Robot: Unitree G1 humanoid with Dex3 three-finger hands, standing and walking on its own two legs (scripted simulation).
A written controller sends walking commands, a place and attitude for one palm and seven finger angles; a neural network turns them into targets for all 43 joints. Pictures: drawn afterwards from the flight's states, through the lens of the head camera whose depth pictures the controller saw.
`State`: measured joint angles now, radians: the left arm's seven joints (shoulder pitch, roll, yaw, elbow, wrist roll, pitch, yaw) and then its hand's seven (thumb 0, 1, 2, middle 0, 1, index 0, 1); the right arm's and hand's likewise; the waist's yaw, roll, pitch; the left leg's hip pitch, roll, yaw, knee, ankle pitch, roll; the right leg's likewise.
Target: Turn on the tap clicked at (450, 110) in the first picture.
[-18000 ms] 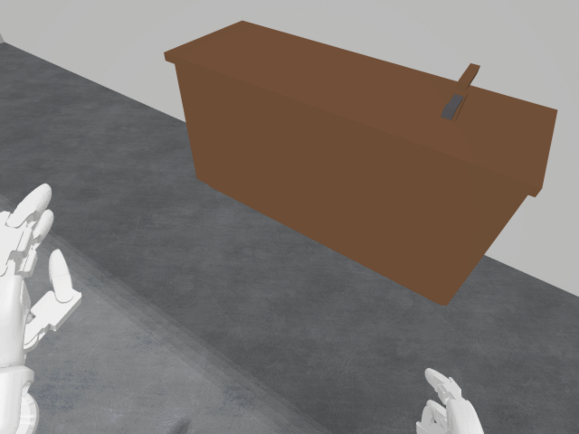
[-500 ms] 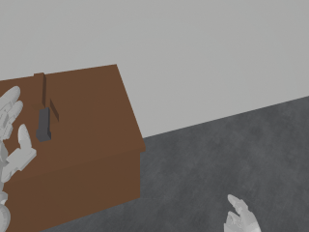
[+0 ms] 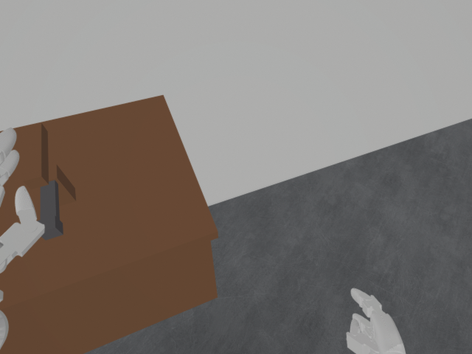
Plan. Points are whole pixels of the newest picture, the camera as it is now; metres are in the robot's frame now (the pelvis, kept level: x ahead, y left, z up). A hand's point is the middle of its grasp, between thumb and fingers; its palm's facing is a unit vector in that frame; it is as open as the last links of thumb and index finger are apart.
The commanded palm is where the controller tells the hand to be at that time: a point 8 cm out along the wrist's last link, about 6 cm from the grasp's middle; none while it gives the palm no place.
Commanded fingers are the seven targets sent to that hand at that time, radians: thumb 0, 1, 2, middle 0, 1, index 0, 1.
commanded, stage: come to a stop and stand still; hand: left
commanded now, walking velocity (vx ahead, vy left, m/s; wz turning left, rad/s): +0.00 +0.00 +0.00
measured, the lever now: (50, 227) +0.30 +0.33 +0.02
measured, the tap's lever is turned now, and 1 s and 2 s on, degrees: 0 0 0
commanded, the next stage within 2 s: look again from close up in 0.68 s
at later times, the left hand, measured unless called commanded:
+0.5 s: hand out of the picture +0.20 +0.29 +0.16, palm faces +0.39 -0.85 -0.35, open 7.4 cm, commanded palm +0.14 +0.32 +0.18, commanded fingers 0.00 0.90 0.90 -0.20 -0.30 -0.20 -0.30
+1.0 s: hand out of the picture +0.18 +0.30 +0.17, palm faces +0.38 -0.85 -0.36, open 7.4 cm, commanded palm +0.12 +0.34 +0.18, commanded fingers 0.00 0.90 0.90 -0.20 -0.30 -0.20 -0.30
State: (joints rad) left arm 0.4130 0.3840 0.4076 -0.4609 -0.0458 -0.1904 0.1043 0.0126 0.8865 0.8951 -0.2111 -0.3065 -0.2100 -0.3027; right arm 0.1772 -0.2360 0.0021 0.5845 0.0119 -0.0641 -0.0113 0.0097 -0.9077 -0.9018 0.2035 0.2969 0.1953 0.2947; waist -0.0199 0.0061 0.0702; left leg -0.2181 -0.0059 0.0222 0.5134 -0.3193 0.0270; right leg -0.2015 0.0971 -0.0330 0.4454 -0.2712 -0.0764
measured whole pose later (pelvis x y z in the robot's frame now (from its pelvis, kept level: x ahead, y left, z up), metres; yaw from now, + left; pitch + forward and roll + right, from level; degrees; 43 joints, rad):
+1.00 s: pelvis -0.03 +0.05 +0.00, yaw +1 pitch +0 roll -2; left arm 0.43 0.35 0.33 -0.45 -0.04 -0.21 0.10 0.01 0.89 0.90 -0.21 -0.31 -0.21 -0.30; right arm 0.22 -0.21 0.01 0.57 0.00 -0.08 -0.03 0.01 -0.91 -0.90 0.21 0.30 0.20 0.29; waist 0.01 -0.01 0.02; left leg -0.20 -0.08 0.04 0.43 -0.23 0.10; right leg -0.19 0.02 -0.02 0.40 -0.20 0.00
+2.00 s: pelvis -0.03 -0.03 -0.02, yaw +3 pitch +2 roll +1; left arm 0.39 0.38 0.42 -0.32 -0.22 -0.02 0.05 0.01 0.89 0.90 -0.21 -0.31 -0.21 -0.30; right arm 0.19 -0.24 0.00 0.67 0.05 -0.11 -0.06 0.01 -0.91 -0.90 0.20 0.30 0.20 0.29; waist 0.03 0.03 -0.08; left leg -0.37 -0.02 -0.03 0.68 -0.35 -0.01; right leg -0.34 0.10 -0.08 0.66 -0.36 -0.11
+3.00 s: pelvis -0.04 -0.01 -0.01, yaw +5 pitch -1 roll +0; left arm 0.53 0.21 0.19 -0.49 -0.20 0.08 0.22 0.01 0.90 0.90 -0.20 -0.30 -0.20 -0.30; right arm 0.19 -0.23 0.04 0.65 0.03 -0.17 -0.08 0.01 -0.90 -0.90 0.21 0.30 0.20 0.30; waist 0.06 0.04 -0.07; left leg -0.32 -0.06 -0.05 0.65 -0.31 0.02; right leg -0.28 0.06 -0.09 0.63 -0.34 -0.09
